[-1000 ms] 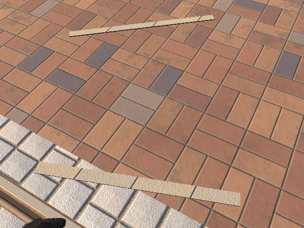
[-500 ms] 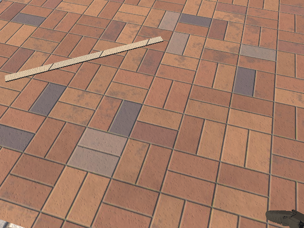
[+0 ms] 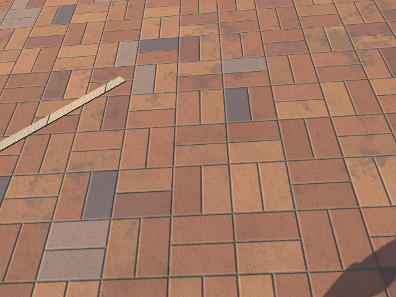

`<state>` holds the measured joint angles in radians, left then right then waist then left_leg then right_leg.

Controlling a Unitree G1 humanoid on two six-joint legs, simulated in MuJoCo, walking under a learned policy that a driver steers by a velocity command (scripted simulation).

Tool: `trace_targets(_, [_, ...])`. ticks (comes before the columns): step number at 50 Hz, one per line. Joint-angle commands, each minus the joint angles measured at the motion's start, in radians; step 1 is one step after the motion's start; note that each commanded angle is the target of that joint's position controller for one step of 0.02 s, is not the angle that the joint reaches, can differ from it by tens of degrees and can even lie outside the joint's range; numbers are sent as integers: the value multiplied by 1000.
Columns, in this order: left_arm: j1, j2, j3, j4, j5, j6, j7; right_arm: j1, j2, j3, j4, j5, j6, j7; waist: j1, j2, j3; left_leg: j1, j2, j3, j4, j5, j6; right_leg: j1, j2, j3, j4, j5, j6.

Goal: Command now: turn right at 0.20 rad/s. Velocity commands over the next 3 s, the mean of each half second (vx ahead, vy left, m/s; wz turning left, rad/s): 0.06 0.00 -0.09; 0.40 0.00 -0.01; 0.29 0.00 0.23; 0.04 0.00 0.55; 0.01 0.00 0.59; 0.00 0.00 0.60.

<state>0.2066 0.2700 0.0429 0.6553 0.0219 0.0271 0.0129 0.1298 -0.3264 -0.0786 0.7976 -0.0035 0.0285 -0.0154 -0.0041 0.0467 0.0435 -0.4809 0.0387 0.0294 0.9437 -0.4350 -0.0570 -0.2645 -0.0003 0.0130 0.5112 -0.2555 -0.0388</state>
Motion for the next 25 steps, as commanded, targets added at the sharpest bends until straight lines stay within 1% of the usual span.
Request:
trace_targets(1, [-85, 103, 18, -57, -3, -36, 9, 8, -69, -21, -35, -1, -8, -6, -23, -183, -104, -6, 15, -55, 91, 61, -28, 82, -203, 169, -179, 436, -168])
trace_targets(2, [-88, 98, 17, -50, -3, -36, 9, 9, -52, -14, -33, 4, -9, -4, -24, -180, -111, 13, 20, -52, 21, 77, -32, 105, -189, 150, -167, 451, -164])
trace_targets(4, [-75, 108, 21, -34, -5, -31, 8, -25, -26, 3, -37, 6, -11, 0, 4, -182, -111, 68, 21, -43, -131, 72, -35, 132, -184, 150, -149, 442, -165])
trace_targets(6, [-53, 127, 26, -12, -5, -23, 5, -40, -33, 8, -41, 8, -11, 2, 27, -185, -110, 116, 15, -33, -228, 34, -31, 143, -207, 192, -140, 424, -187])
trace_targets(7, [-54, 127, 26, -3, -7, -20, 3, -32, -40, 8, -37, 12, -10, 3, 28, -186, -108, 141, 12, -31, -280, 40, -27, 140, -214, 211, -138, 411, -193])
trace_targets(8, [-64, 119, 22, 6, -11, -19, 2, -14, -41, 9, -27, 13, -11, 3, 17, -181, -103, 177, 9, -28, -359, 82, -20, 131, -210, 220, -131, 393, -187])
trace_targets(9, [-76, 107, 17, 17, -20, -19, 0, 13, -34, 13, -13, 8, -14, 4, -7, -167, -95, 239, 4, -22, -492, 194, -8, 111, -192, 214, -121, 364, -164])
trace_targets(10, [-58, 98, 14, 34, -24, -23, -1, 32, -43, 15, -3, -5, -19, 5, -17, -138, -94, 321, 16, -43, -590, 355, 10, 78, -171, 209, -122, 313, -125])
trace_targets(11, [-31, 85, 10, 45, -11, -33, -3, 49, -88, 10, 1, -17, -22, 1, 1, -80, -114, 401, 78, -110, -578, 538, 33, 41, -130, 184, -103, 234, -77])
trace_targets(12, [10, 98, 18, 49, -4, -42, -10, 34, -156, -8, 17, -6, -21, -1, 57, 40, -111, 388, 90, -95, -505, 530, 72, 28, -66, 123, -115, 163, -43])
trace_targets(13, [-40, 104, 16, 60, 0, -43, -7, 20, -97, 1, 21, 1, -24, 6, 16, 39, -109, 314, 70, -88, -519, 391, 89, 85, -34, 85, -102, 120, -13])
trace_targets(14, [-82, 109, 20, 60, -3, -38, -4, 13, -61, 12, 25, -5, -29, 10, 3, 22, -88, 280, 61, -89, -540, 329, 80, 96, -30, 77, -87, 102, -6])
trace_targets(15, [-98, 92, 18, 63, -7, -32, 2, 1, -55, 15, 33, -11, -33, 8, 4, 23, -81, 264, 56, -87, -552, 309, 67, 103, -34, 76, -83, 111, -10])
trace_targets(16, [-100, 87, 18, 69, -7, -22, 5, -4, -48, 19, 38, -9, -39, 8, 2, 28, -63, 258, 51, -82, -558, 306, 58, 95, -34, 80, -87, 125, -13])
trace_targets(17, [-80, 82, 19, 82, -7, -15, 9, 14, -42, 21, 54, -9, -42, 5, 4, 20, -76, 261, 40, -71, -561, 206, 57, 98, -22, 68, -91, 30, -18])
trace_targets(18, [-75, 89, 24, 91, -12, -10, 12, 30, -50, 19, 65, -3, -42, 1, 2, 9, -58, 238, 25, -61, -554, 56, 67, 77, -6, 59, -85, -125, -27])
trace_targets(19, [-65, 98, 30, 95, -18, -8, 14, 41, -61, 16, 69, 4, -42, -4, 2, -1, -25, 203, 19, -64, -548, -91, 84, 34, 1, 59, -80, -278, -39])
trace_targets(20, [-59, 98, 32, 98, -22, -13, 15, 42, -64, 16, 65, 8, -46, -9, 3, -9, 20, 167, 24, -79, -549, -195, 100, -19, -4, 71, -83, -380, -51])
trace_targets(21, [-52, 94, 32, 100, -28, -24, 15, 46, -63, 17, 61, 12, -54, -13, 2, -13, 53, 144, 33, -97, -548, -243, 115, -54, -12, 86, -83, -424, -61])
trace_targets(22, [-41, 86, 33, 104, -32, -39, 13, 55, -62, 17, 61, 16, -65, -15, 2, -15, 67, 136, 43, -118, -546, -255, 129, -69, -20, 98, -78, -427, -68])
trace_targets(25, [-20, 76, 36, 116, -40, -85, -1, 77, -65, 15, 62, 26, -97, -10, 2, -18, 51, 158, 73, -178, -541, -230, 167, -71, -36, 118, -54, -370, -82])
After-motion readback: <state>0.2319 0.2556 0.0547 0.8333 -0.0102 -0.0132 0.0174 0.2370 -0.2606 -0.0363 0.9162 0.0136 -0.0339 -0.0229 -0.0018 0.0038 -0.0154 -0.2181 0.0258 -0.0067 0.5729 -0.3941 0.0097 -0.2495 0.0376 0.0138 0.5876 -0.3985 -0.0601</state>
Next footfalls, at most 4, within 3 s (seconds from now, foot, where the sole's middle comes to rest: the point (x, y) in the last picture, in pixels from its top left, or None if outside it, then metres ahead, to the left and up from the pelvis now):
0.20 left None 0.04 0.14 -0.78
0.94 left None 0.34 0.20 -0.78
1.46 right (220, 265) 0.58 0.02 -0.78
1.86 left None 0.45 0.25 -0.78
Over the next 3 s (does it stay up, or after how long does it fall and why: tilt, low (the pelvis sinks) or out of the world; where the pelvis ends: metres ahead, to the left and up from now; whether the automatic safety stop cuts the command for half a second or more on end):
stays up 0.42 0.17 0.00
